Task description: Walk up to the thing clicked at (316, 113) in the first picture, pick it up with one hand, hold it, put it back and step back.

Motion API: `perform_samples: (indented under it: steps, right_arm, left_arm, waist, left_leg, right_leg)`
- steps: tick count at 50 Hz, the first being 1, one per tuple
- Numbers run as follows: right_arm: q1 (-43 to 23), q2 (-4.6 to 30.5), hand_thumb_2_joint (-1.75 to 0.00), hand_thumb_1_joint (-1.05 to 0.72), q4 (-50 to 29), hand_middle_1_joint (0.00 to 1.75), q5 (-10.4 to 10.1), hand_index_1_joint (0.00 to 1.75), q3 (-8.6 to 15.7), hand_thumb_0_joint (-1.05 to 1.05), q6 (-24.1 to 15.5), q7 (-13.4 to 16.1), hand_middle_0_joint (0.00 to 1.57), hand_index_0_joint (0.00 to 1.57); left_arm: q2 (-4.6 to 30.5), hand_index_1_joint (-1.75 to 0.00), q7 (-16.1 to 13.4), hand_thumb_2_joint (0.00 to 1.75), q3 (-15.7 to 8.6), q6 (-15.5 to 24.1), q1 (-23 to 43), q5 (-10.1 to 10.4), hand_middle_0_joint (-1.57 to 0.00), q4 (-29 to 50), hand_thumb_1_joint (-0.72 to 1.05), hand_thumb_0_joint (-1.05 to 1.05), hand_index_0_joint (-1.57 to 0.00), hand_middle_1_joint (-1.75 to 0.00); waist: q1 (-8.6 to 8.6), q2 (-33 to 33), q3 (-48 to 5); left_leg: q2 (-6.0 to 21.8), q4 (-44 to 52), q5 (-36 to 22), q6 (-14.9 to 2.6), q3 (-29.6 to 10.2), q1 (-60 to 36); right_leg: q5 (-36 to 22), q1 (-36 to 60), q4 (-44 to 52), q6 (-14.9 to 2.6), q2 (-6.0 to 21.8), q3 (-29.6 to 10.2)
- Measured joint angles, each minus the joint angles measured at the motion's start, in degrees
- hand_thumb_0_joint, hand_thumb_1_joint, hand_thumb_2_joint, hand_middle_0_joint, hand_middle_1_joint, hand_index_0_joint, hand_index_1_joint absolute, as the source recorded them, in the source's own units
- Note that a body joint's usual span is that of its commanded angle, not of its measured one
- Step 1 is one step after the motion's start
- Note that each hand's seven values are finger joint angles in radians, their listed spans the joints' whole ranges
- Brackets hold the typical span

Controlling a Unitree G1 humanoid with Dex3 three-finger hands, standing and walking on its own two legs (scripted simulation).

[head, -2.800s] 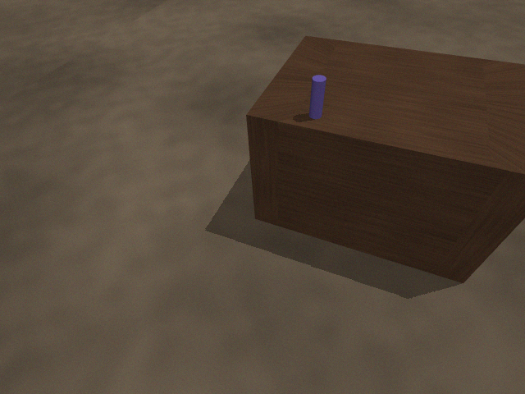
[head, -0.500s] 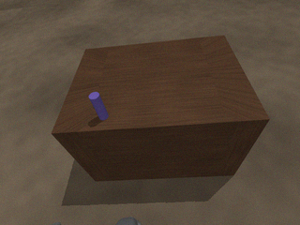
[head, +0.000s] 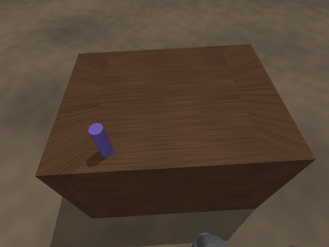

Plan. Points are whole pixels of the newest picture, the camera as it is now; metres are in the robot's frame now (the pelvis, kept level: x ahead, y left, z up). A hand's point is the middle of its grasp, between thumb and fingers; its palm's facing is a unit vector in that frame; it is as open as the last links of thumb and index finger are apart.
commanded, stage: walk up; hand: left
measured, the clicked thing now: (101, 141) +0.44 +0.22 -0.08
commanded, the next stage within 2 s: stand in 1.24 s
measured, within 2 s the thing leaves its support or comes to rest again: neither
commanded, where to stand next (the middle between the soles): +0.07 +0.01 m, yaw +1 degrees
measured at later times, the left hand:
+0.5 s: hand out of the picture +0.13 +0.26 -0.13, palm faces +0.01 -0.94 -0.34, open 7.4 cm
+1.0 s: hand out of the picture +0.09 +0.26 -0.13, palm faces +0.05 -0.94 -0.33, open 7.4 cm
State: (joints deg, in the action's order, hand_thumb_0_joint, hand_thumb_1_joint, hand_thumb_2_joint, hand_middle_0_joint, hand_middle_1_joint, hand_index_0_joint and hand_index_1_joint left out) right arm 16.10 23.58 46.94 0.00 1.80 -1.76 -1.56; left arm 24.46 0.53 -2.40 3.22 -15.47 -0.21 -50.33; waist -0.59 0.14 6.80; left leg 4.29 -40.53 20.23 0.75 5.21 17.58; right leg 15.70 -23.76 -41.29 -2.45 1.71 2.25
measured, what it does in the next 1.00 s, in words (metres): steps on the spot: right foot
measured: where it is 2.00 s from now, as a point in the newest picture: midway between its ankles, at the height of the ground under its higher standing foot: outside the picture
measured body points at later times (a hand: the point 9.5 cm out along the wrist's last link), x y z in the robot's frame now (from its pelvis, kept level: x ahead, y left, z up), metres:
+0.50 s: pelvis +0.02 +0.01 +0.02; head +0.03 +0.01 +0.47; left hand +0.13 +0.31 -0.10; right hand +0.10 -0.30 -0.11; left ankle +0.01 +0.14 -0.72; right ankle +0.08 -0.11 -0.72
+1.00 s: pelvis +0.03 +0.01 +0.03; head +0.04 +0.00 +0.48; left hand +0.09 +0.31 -0.10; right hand +0.12 -0.29 -0.11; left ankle +0.01 +0.14 -0.72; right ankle +0.08 -0.11 -0.72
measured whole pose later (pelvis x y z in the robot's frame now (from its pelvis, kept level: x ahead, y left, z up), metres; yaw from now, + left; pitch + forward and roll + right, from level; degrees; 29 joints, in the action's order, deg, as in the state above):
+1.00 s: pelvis +0.03 +0.01 +0.03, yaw +2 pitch -2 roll +0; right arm 4.8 20.7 66.5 0.1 0.1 -0.2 -0.9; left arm 19.4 1.2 -1.5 0.5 -3.8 -0.5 -68.3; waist 1.1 -0.9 2.8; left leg 1.9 -20.8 12.4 1.7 0.3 6.5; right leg 7.2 -11.4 -20.5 0.3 2.2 4.0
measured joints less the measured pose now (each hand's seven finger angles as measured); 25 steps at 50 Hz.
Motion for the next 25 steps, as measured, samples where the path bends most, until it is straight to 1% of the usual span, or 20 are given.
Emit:
perform_samples:
  steps: [1, 2, 4, 5, 6, 8, 9, 10, 11, 12, 14, 20, 25]
  right_arm:
    - [-0.3, 0.0, -0.9, -0.9, 0.5, 0.3, -0.3, 0.3, -0.2, 0.0, 0.5, 0.2, 0.21, 0.21]
    - [-1.0, 0.0, -0.9, -0.9, 1.2, 0.3, -0.6, 0.3, -0.2, 0.0, 1.1, 0.5, 0.21, 0.21]
    - [-2.4, -0.5, -0.9, -0.9, 2.7, 0.3, -0.9, 0.3, -0.3, 0.01, 2.3, 1.0, 0.21, 0.21]
    - [-3.1, -0.6, -0.9, -0.9, 3.4, 0.3, -1.0, 0.3, -0.5, 0.01, 2.6, 1.2, 0.21, 0.21]
    - [-3.7, -0.7, -0.9, -0.9, 4.0, 0.3, -1.1, 0.3, -0.6, 0.01, 2.8, 1.3, 0.21, 0.21]
    - [-4.8, -0.9, -0.9, -0.91, 5.1, 0.3, -1.3, 0.3, -0.8, 0.01, 2.4, 1.3, 0.21, 0.21]
    - [-5.1, -0.9, -0.9, -0.91, 5.6, 0.3, -1.2, 0.3, -0.9, 0.01, 1.9, 1.3, 0.21, 0.21]
    - [-5.4, -1.1, -0.9, -0.91, 6.2, 0.3, -1.0, 0.3, -0.9, 0.01, 1.5, 1.3, 0.21, 0.21]
    - [-5.8, -1.5, -0.9, -0.91, 6.9, 0.3, -0.7, 0.3, -0.9, 0.01, 1.2, 1.3, 0.21, 0.21]
    - [-5.9, -1.7, -0.9, -0.91, 7.7, 0.3, -0.6, 0.3, -1.1, 0.0, 1.1, 1.3, 0.21, 0.21]
    - [-6.4, -1.8, -0.9, -0.91, 9.2, 0.3, -0.5, 0.3, -1.4, 0.0, 1.1, 1.0, 0.21, 0.21]
    - [-7.5, -2.2, -0.9, -0.9, 13.1, 0.3, -0.3, 0.3, -2.1, 0.0, 1.0, 0.9, 0.21, 0.21]
    - [-8.6, -2.2, -0.9, -0.9, 15.8, 0.3, 0.0, 0.3, -2.3, 0.0, 1.1, 0.8, 0.21, 0.21]
  left_arm:
    - [-0.2, -0.3, -0.2, 0.9, -0.1, 0.0, 0.6, -0.2, -0.2, -0.2, 0.9, 0.01, -0.2, -0.3]
    - [-0.7, -0.3, -0.4, 0.9, -0.2, 0.0, 1.4, -0.4, -0.2, -0.6, 0.9, 0.01, -0.2, -0.3]
    - [-1.5, -0.3, -0.4, 0.9, 0.4, -0.4, 2.9, -0.5, -0.2, -1.2, 0.9, 0.01, -0.2, -0.3]
    - [-1.9, -0.3, -0.4, 0.9, 0.8, -0.5, 3.6, -0.6, -0.2, -1.3, 0.9, 0.01, -0.2, -0.3]
    - [-2.4, -0.3, -0.4, 0.9, 1.2, -0.5, 4.4, -0.6, -0.2, -1.5, 0.9, 0.01, -0.2, -0.3]
    - [-3.0, -0.3, -0.5, 0.9, 1.7, -0.7, 5.8, -0.7, -0.2, -1.7, 0.9, 0.01, -0.2, -0.3]
    - [-3.2, -0.3, -0.4, 0.9, 1.8, -0.8, 6.5, -0.6, -0.2, -1.8, 0.9, 0.01, -0.2, -0.3]
    - [-3.3, -0.3, -0.4, 0.9, 1.9, -1.1, 7.4, -0.5, -0.2, -2.1, 0.9, 0.01, -0.2, -0.3]
    - [-3.3, -0.3, -0.4, 0.9, 1.9, -1.3, 8.1, -0.3, -0.2, -2.4, 0.9, 0.01, -0.2, -0.3]
    - [-3.5, -0.3, -0.4, 0.9, 1.9, -1.6, 8.8, 0.0, -0.2, -2.9, 0.9, 0.01, -0.2, -0.3]
    - [-4.0, -0.3, -0.4, 0.9, 2.0, -1.9, 9.9, 0.1, -0.2, -4.2, 0.9, 0.01, -0.2, -0.3]
    - [-4.0, -0.3, 0.1, 0.9, 2.1, -2.3, 12.1, 0.3, -0.2, -8.1, 0.9, 0.01, -0.2, -0.3]
    - [-3.9, -0.3, 0.3, 0.9, 2.0, -2.6, 12.9, 0.3, -0.2, -11.4, 0.9, 0.01, -0.2, -0.3]
  waist:
    - [0.16, -0.4, 0.0]
    - [0.14, -1.4, 0.1]
    - [0.2, -1.9, -0.2]
    - [0.38, -2.0, -0.3]
    - [0.5, -2.2, -0.5]
    - [0.51, -2.2, -0.7]
    - [0.41, -2.2, -0.8]
    - [0.33, -1.8, -0.8]
    - [0.42, -1.0, -0.7]
    - [0.48, -0.6, -0.8]
    - [0.46, -0.8, -1.3]
    - [0.21, 0.2, -2.8]
    - [0.54, 0.3, -3.4]
  left_leg:
    - [0.4, -2.0, 1.4, 0.41, -0.2, 0.5]
    - [1.0, -3.8, 2.5, 0.26, -0.7, 1.0]
    - [-0.2, -7.2, 8.3, -0.97, -2.7, 2.0]
    - [-1.0, -8.8, 10.3, -1.36, -3.4, 2.4]
    - [-1.5, -9.4, 11.1, -1.63, -3.9, 2.5]
    - [-1.9, -6.9, 9.1, -1.87, -4.0, 1.9]
    - [-1.9, -3.8, 6.6, -1.86, -4.0, 0.9]
    - [-2.2, -1.6, 2.5, -0.9, -3.8, 0.2]
    - [-2.7, -0.8, 1.4, 0.0, -3.4, -0.3]
    - [-2.9, -0.2, 1.3, 0.49, -3.2, -0.7]
    - [-2.5, 0.5, 1.3, 0.83, -3.5, -1.2]
    - [-2.7, 5.3, -0.9, 0.6, -3.8, -4.0]
    - [-2.6, 9.7, -3.1, 0.63, -4.0, -6.4]
  right_leg:
    - [-1.6, 0.7, 1.3, 0.25, -0.4, 0.0]
    - [-0.8, 0.5, 0.2, 0.57, -1.0, 0.3]
    - [1.0, -0.2, -1.8, 0.61, -0.8, 0.4]
    - [1.4, -0.3, -2.2, 0.58, -0.5, 0.2]
    - [1.5, -0.4, -2.2, 0.67, -0.4, 0.1]
    - [1.5, -0.7, -2.1, 1.03, 0.1, -0.1]
    - [1.6, -0.8, -2.2, 1.24, 0.3, -0.1]
    - [1.8, -1.0, -2.6, 1.47, 0.7, -0.2]
    - [1.9, -0.9, -2.8, 1.73, 1.3, -0.7]
    - [1.7, -0.6, -2.3, 1.95, 1.5, -0.9]
    - [0.8, 0.7, -0.1, 2.2, 1.1, -0.5]
    - [-1.6, 4.0, 5.2, 2.47, 1.1, 0.0]
    - [-3.9, 6.8, 10.0, 2.61, 1.0, 0.4]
